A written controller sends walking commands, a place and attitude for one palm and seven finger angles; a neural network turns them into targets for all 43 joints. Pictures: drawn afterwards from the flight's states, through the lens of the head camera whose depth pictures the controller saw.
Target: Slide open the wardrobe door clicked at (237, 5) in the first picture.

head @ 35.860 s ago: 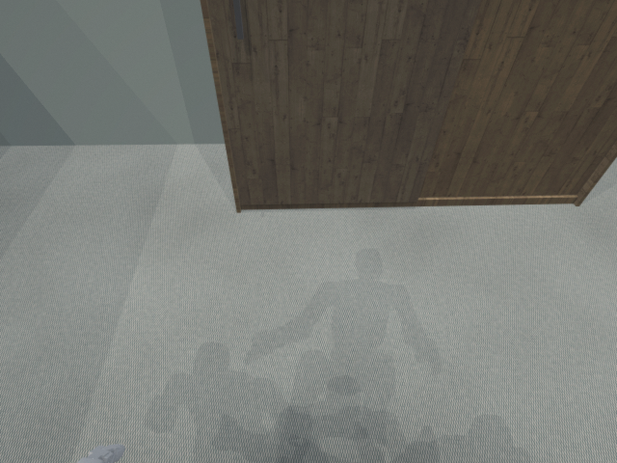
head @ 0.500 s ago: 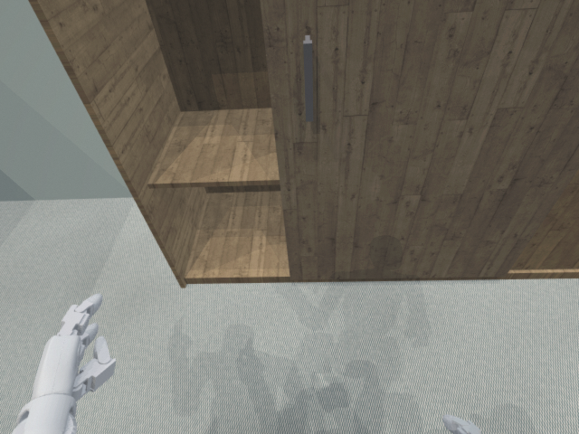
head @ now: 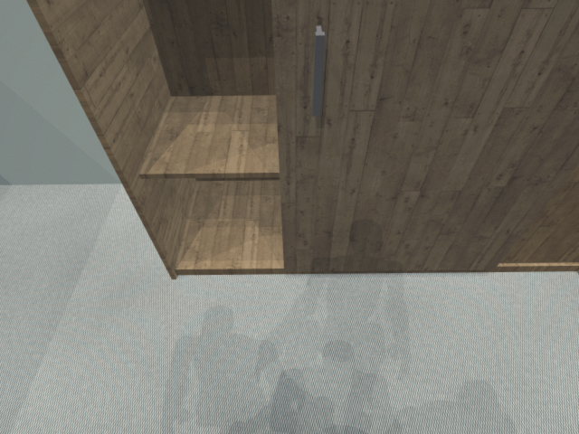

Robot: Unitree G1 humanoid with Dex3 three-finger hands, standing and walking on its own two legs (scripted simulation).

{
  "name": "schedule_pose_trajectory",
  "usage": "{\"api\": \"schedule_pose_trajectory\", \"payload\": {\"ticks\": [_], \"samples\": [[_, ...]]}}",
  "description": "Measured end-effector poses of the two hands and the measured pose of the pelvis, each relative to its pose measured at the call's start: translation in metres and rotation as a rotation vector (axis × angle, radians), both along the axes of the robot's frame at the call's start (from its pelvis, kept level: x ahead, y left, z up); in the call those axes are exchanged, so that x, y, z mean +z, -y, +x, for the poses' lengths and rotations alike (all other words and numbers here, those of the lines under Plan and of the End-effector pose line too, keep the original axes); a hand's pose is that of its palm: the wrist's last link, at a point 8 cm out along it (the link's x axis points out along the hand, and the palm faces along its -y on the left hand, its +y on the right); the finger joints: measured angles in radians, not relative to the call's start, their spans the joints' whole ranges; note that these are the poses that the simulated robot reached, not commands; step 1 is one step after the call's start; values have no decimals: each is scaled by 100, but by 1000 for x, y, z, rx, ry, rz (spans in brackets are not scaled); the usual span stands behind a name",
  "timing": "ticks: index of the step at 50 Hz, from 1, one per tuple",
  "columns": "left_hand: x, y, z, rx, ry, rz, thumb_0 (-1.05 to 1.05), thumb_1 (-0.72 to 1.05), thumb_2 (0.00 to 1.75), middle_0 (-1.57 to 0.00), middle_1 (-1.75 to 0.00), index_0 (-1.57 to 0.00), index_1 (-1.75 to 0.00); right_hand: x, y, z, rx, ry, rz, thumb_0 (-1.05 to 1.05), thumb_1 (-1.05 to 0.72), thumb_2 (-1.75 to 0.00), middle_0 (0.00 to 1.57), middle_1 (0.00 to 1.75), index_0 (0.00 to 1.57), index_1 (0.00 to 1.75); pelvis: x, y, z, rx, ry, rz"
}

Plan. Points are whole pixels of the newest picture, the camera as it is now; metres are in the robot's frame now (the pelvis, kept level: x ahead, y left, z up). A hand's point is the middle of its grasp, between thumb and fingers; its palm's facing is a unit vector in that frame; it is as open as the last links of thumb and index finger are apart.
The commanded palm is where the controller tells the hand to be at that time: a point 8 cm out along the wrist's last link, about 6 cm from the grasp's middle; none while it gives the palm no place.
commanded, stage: let the arm hang, fingers relaxed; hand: left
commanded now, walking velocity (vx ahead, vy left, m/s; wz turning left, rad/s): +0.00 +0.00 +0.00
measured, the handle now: (317, 73) +0.78 -0.02 +0.11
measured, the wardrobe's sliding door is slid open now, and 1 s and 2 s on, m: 0.44 0.44 0.44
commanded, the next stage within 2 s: look to check the result in 0.48 s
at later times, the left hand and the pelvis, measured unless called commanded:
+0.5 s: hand out of the picture +0.00 +0.19 -0.18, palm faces -0.02 -0.98 -0.18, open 7.4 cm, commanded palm none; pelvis +0.00 +0.03 +0.00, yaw -1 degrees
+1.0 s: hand out of the picture -0.01 +0.19 -0.18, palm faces -0.03 -0.98 -0.17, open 7.4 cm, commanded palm none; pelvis +0.00 +0.03 +0.00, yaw -2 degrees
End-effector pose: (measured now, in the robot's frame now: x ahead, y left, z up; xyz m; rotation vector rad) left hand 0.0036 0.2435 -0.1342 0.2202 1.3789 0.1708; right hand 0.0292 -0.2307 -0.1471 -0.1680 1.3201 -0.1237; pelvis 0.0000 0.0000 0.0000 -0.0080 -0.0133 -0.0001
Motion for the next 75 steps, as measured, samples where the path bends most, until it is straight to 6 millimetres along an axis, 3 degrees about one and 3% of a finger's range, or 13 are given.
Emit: {"api": "schedule_pose_trajectory", "payload": {"ticks": [12,24,40,59,75], "samples": [[-9,8,13,-20,8,-59,1,91,90,-20,-30,-20,-30,0,-23,-32,-40,-78,13,0,-91,-90,20,30,20,30,2,-14,2,-12,7,5],[-13,3,-2,-7,-41,-78,1,91,90,-20,-30,-20,-30,0,-44,-50,-70,-120,25,0,-91,-90,20,30,20,30,1,-25,2,-18,4,3],[-13,-2,-21,4,-103,-78,0,91,90,-20,-30,-20,-30,-1,-50,-47,-80,-122,21,0,-91,-90,20,30,20,30,0,-34,2,-27,-12,8],[-15,3,0,-15,-58,-84,1,91,90,-20,-30,-20,-30,2,-42,-40,-81,-105,8,0,-91,-90,20,30,20,30,1,-29,5,-28,-7,7],[-14,8,3,-11,-66,-83,0,91,90,-20,-30,-20,-30,1,-40,-40,-80,-126,17,0,-91,-90,20,30,20,30,1,-24,10,-27,-10,8]]}}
